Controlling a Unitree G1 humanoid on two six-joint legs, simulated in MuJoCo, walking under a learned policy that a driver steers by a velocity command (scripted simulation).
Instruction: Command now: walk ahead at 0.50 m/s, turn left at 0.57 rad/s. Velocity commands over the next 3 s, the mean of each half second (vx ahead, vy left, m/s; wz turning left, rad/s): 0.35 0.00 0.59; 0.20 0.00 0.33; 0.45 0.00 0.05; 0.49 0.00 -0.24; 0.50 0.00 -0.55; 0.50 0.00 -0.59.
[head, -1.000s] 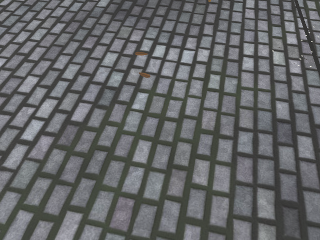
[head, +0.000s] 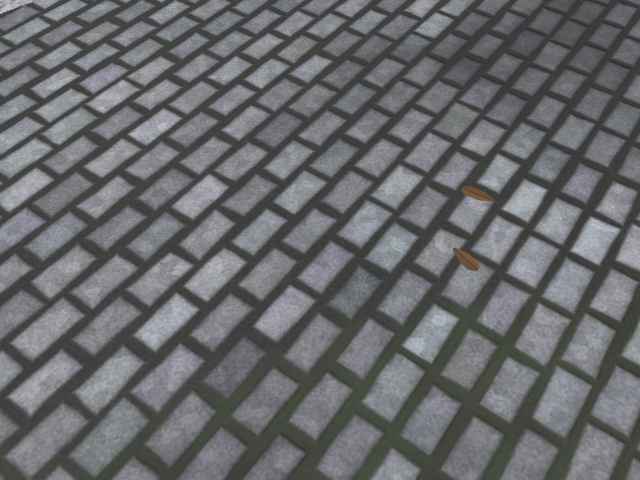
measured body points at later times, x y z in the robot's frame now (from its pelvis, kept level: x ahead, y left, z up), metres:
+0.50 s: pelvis +0.24 -0.04 +0.00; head +0.28 -0.03 +0.45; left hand +0.36 +0.25 -0.08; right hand +0.41 -0.29 -0.11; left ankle +0.12 +0.06 -0.63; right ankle +0.36 -0.12 -0.73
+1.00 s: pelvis +0.30 +0.02 +0.02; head +0.29 +0.06 +0.47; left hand +0.30 +0.34 -0.10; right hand +0.49 -0.19 -0.08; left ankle +0.22 +0.09 -0.73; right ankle +0.44 -0.09 -0.66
